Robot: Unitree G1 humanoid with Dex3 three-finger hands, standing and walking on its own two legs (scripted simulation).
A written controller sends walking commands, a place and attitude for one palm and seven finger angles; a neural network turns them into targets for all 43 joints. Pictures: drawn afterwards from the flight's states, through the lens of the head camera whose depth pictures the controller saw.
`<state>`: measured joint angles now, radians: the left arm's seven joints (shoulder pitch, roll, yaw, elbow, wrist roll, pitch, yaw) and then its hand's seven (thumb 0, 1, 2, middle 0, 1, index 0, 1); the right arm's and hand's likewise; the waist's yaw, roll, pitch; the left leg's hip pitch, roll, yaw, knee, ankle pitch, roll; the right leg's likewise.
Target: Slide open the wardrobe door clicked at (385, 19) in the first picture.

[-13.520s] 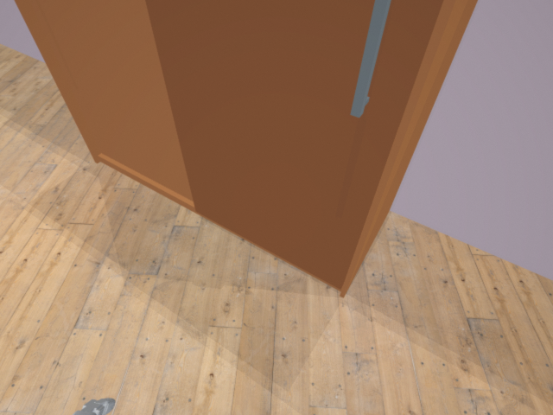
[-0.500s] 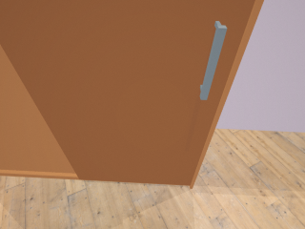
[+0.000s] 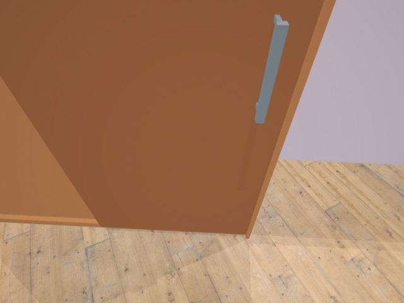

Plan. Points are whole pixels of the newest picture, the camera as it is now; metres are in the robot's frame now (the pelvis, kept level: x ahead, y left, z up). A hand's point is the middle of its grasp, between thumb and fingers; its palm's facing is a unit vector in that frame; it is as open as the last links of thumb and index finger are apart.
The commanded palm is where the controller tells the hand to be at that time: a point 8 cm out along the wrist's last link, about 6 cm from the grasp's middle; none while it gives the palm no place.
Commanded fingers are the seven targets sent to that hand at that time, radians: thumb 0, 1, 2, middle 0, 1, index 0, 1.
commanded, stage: look again from close up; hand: right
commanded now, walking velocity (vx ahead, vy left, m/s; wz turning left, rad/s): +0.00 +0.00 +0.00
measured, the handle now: (267, 74) +0.55 -0.11 +0.19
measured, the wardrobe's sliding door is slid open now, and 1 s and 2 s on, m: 0.00 0.00 0.00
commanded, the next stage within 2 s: raise the hand with hooked fingers in 0.84 s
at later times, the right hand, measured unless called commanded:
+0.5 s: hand out of the picture +0.02 -0.17 -0.17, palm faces -0.01 +0.98 -0.20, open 7.4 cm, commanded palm none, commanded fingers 0.00 -0.90 -0.90 0.20 0.30 0.20 0.30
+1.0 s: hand out of the picture +0.07 -0.17 -0.15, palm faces +0.12 +0.97 -0.21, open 7.3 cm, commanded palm +0.13 -0.21 -0.06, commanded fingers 0.00 -0.81 -0.86 0.21 0.36 0.21 0.36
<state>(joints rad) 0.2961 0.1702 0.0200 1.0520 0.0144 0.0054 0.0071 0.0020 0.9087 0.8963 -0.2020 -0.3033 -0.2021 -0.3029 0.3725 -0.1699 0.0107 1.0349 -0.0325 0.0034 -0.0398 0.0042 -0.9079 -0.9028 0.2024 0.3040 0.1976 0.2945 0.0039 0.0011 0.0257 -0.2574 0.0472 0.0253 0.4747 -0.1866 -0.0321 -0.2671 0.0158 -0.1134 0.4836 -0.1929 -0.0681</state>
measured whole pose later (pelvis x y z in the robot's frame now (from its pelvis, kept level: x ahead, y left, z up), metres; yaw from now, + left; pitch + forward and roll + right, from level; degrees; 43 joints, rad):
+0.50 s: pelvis +0.01 +0.00 +0.00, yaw +0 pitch -1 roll +0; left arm 0.27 0.16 0.01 1.08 0.01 0.00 0.01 0.00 0.91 0.90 -0.20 -0.30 -0.20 -0.30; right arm 0.31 -0.16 0.01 1.04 -0.03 -0.01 -0.04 0.00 -0.91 -0.90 0.20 0.30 0.20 0.29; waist 0.01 0.00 0.04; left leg -0.23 0.04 0.02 0.45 -0.19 -0.03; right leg -0.23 0.01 -0.12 0.45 -0.19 -0.06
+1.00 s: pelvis +0.03 +0.01 +0.00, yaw +0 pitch -2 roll +0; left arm 0.32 0.15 -0.01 1.01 -0.01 -0.04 0.04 0.01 0.92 0.90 -0.20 -0.30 -0.20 -0.30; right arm 0.40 -0.16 -0.03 0.71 0.05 0.12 -0.06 0.02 -0.93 -0.90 0.21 0.31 0.20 0.30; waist 0.01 0.01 0.05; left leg -0.22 0.04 0.02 0.47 -0.22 -0.02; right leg -0.22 0.01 -0.11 0.47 -0.23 -0.05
